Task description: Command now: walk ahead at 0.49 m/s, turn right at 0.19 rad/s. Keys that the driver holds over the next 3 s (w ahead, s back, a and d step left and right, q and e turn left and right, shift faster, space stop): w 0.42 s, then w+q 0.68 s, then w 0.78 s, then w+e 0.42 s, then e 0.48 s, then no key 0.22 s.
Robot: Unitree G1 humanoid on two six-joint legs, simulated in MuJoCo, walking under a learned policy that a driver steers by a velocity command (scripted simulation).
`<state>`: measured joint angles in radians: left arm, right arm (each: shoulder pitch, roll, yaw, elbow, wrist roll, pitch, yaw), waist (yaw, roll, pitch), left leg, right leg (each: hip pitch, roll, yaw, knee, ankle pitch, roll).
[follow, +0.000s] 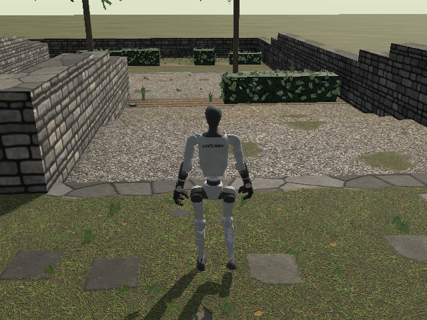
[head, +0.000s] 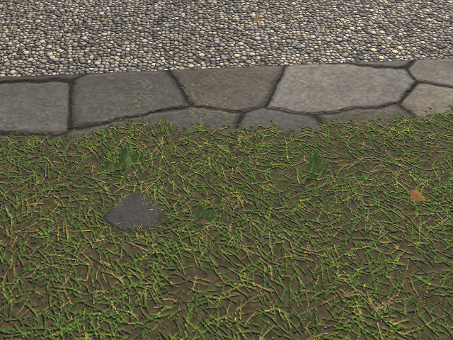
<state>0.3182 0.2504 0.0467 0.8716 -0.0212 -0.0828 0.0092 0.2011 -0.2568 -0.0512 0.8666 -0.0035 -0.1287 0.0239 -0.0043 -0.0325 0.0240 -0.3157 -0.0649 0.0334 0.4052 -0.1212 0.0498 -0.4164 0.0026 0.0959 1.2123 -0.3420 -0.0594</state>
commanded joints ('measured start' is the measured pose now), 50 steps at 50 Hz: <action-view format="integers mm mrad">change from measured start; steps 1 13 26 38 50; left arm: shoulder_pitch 32 -346 -93 30 -55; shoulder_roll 49 48 86 140 149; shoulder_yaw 15 -8 24 36 18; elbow -67 -206 -116 -7 -125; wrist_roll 6 0 29 29 -6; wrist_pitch -10 -20 -44 -31 -69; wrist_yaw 0 -29 -43 6 -13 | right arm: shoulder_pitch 30 213 143 -155 220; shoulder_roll -68 -161 -85 -33 -220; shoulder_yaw -8 -18 -4 1 -78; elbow -27 54 5 -124 -157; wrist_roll -3 30 33 20 12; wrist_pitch -11 28 49 61 64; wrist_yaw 4 -15 -22 13 11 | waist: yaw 19 -76 -8 71 -125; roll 91 104 -56 2 146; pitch -51 34 -65 62 -359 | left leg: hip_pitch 166 235 -307 -443 715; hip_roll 274 284 206 152 386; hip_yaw -317 -147 -137 -77 -802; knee -252 -243 759 301 -96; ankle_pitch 46 103 -111 242 -93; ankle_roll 196 143 -9 -6 374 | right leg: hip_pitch -183 -169 295 426 -387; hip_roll -114 -76 -246 -243 3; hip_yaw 10 -86 109 -210 36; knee -47 -635 -1042 -1088 259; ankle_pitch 56 361 339 510 -200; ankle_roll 2 28 -150 -87 44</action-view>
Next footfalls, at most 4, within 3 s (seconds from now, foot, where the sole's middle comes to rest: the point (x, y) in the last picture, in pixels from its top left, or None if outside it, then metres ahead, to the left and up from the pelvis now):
0.36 right None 0.36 -0.16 -0.77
0.94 left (209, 281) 0.65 0.08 -0.77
1.46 right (233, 191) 1.00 0.00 -0.77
1.98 left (145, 158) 1.16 0.33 -0.77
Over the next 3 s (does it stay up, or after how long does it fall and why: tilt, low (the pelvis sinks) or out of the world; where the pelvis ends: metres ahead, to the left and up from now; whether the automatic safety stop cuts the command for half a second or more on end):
stays up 1.39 0.26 -0.01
